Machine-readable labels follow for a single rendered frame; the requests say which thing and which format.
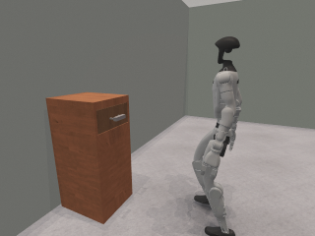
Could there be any robot left shin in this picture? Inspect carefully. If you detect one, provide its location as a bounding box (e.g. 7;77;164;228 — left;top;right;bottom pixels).
205;187;228;234

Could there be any left robot hand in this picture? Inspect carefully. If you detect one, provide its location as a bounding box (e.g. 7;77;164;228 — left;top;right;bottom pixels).
200;150;221;180

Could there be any robot right thigh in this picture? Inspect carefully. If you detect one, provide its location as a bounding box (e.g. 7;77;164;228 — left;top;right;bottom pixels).
193;129;214;170

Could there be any robot right forearm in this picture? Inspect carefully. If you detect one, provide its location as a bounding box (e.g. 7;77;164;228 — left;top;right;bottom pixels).
231;104;241;132

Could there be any right robot hand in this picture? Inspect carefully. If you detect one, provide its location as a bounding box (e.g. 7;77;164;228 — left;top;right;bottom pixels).
229;131;236;151

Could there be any robot left forearm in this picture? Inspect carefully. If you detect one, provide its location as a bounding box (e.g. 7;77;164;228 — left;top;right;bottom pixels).
211;107;233;153

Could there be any handle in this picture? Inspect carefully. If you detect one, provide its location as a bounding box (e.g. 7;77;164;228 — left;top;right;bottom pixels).
109;114;126;122

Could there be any cabinet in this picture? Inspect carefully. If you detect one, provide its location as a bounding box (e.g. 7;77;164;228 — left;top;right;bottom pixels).
45;92;133;224

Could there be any left robot upper arm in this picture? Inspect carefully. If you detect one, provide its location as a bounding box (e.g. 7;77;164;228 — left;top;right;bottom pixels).
216;71;236;117

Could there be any drawer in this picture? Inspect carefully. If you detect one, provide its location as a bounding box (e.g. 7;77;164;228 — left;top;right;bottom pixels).
95;102;128;134

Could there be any right robot upper arm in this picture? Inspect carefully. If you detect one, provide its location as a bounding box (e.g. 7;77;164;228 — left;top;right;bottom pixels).
235;87;242;107

